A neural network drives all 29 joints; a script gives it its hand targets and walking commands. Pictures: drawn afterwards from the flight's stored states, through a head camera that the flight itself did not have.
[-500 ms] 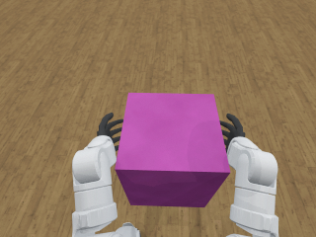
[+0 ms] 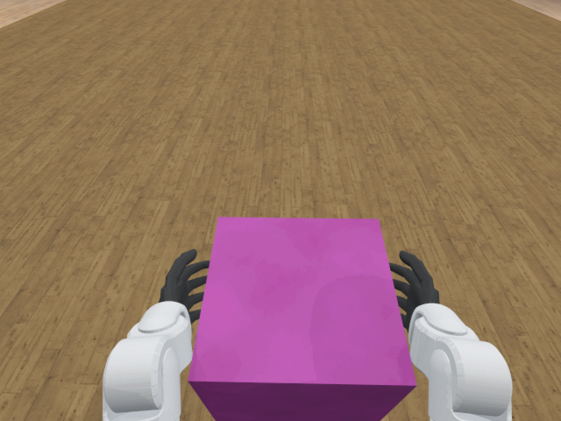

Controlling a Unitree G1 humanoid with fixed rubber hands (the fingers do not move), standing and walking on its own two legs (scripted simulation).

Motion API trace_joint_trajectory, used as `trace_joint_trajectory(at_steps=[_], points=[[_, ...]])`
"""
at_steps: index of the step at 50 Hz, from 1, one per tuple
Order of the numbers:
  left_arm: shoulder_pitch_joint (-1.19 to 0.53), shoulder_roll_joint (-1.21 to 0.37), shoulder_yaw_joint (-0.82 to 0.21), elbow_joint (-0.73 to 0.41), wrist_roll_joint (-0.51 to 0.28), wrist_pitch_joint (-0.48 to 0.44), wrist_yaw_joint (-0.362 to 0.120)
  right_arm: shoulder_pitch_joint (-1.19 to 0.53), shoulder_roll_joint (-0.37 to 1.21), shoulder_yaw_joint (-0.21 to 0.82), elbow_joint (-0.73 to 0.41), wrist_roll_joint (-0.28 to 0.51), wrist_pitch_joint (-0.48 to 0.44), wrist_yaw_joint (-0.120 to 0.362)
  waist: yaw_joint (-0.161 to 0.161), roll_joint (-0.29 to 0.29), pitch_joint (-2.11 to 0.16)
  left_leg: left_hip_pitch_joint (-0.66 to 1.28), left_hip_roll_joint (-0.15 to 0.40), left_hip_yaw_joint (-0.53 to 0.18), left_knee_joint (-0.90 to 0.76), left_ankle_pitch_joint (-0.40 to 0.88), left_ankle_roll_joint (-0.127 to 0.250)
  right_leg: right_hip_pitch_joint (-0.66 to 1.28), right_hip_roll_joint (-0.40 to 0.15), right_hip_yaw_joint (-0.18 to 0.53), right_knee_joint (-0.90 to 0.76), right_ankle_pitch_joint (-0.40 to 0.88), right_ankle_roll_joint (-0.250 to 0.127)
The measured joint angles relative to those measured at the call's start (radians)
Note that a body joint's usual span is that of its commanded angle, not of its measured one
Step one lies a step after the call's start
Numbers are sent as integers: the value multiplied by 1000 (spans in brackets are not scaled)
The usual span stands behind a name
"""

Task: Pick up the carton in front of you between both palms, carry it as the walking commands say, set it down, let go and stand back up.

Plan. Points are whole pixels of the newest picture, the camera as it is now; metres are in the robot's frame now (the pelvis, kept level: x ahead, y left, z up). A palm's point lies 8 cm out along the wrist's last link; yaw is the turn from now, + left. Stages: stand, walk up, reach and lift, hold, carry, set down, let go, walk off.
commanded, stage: carry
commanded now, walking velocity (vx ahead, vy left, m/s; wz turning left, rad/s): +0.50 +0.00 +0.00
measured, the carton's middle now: (296, 331) +0.25 +0.00 +0.04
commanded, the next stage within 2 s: hold in 1.94 s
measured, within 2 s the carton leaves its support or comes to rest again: neither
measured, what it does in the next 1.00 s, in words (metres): walks ahead: right foot, then left foot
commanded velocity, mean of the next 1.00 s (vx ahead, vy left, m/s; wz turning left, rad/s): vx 0.13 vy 0.00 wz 0.00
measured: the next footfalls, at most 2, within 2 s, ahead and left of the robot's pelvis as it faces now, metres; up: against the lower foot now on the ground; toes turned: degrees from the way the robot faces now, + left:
right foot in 0.10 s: +0.28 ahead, -0.12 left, +0.00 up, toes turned -10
left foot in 0.58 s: +0.49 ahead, +0.08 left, +0.00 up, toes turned -10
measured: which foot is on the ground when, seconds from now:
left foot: down 0.00-0.12, up 0.14-0.56, down 0.58-1.00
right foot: up 0.00-0.08, down 0.10-0.58, up 0.60-0.72, down 0.74-1.00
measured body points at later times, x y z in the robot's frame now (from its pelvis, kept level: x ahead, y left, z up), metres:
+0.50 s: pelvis +0.30 -0.02 +0.01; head +0.28 -0.04 +0.45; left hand +0.53 +0.13 +0.09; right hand +0.55 -0.17 +0.08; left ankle +0.42 +0.11 -0.71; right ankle +0.24 -0.12 -0.74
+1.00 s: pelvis +0.44 +0.00 -0.01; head +0.41 +0.01 +0.44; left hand +0.70 +0.15 +0.07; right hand +0.70 -0.15 +0.07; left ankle +0.46 +0.09 -0.74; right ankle +0.34 -0.12 -0.74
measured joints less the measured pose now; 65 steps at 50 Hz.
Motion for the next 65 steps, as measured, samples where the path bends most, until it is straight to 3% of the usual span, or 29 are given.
trace_joint_trajectory(at_steps=[5, 7, 8, 10, 12, 15, 21, 26, 28, 29, 31, 33, 35, 39, 51, 65], points=[[-24, 1, 14, 48, -2, 24, 0, -25, 0, -7, 39, -13, 33, 0, 1, 14, -9, 97, 28, -26, 118, -171, -52, 101, 32, -65, -113, 5, -33], [-45, 0, 12, 110, -1, 6, 0, -41, 0, -31, 76, -16, 31, 0, 25, 55, 1, 3, 82, -52, 395, -211, -44, 94, 57, -88, -28, -37, -85], [-57, 0, 12, 140, -2, 1, 0, -43, 0, -40, 92, -19, 29, 0, 33, 52, 12, -84, 78, -90, 578, -183, -35, 97, 54, -92, -3, -72, -97], [-54, -1, 10, 166, -3, -8, 0, -36, 0, -44, 106, -21, 26, 0, 38, 40, 39, -257, 52, -140, 853, -133, -13, 136, 46, -96, -32, -94, -94], [-28, -1, 10, 163, -7, -23, 0, -21, -1, -32, 111, -23, 15, 1, 39, 35, 58, -393, 50, -147, 948, -57, 3, 194, 51, -100, -102, -90, -91], [11, -1, 9, 148, -12, -52, 0, 4, 0, -12, 111, -27, -14, 4, 42, 24, 63, -531, 65, -131, 888, 27, 7, 279, 56, -94, -202, -86, -87], [53, -4, 0, 111, -15, -93, -1, 43, 2, 7, 82, -30, -59, 11, 35, 15, 46, -622, 79, -88, 572, 127, -20, 432, 58, -72, -318, -122, -63], [52, -3, -17, 55, -12, -82, -1, 53, 2, 4, 15, -23, -50, 12, 24, 17, 39, -572, 52, -34, 356, 228, -29, 523, 56, -66, -284, -226, -24], [43, -3, -19, 25, -8, -67, -1, 40, 1, 3, -9, -19, -37, 12, 25, 19, 37, -506, 37, -4, 248, 323, -29, 541, 55, -57, -219, -295, -4], [34, -1, -16, 13, -6, -58, -1, 29, 1, 3, -14, -17, -31, 12, 26, 19, 33, -470, 34, 7, 215, 339, 0, 540, 53, -49, -170, -338, 7], [-4, 1, 7, 19, -6, -34, 0, -1, 0, 7, 16, -19, -35, 11, 23, -31, 29, -462, 7, 30, 246, 234, 59, 496, 18, -17, -51, -390, 27], [-31, 1, 23, 31, -3, -11, 3, -32, 0, -1, 48, -16, -27, 11, 25, -51, 43, -449, 3, 43, 256, 191, 74, 441, 20, 23, 28, -445, 31], [-40, 1, 24, 38, 0, 1, 5, -39, 1, -9, 56, -13, -18, 11, 22, -49, 53, -425, 4, 48, 233, 190, 67, 407, 29, 38, 8, -466, 26], [-43, 0, 12, 52, 1, 4, 5, -23, 0, -17, 46, -13, -12, 11, 9, -44, 56, -389, -6, 43, 226, 163, 63, 419, 21, 32, -113, -268, 22], [-45, 0, 17, 147, 15, -37, -3, -39, 0, -29, 138, -31, -37, 21, 11, -12, 6, -398, 12, 38, 326, 60, 43, 446, 28, 31, -90, -358, 22], [-63, 0, 34, 374, 78, -235, -47, -56, 0, -38, 360, -107, -230, 65, 19, -5, 35, -395, 28, 27, 335, 73, 33, 449, 43, 23, -74, -358, 5]])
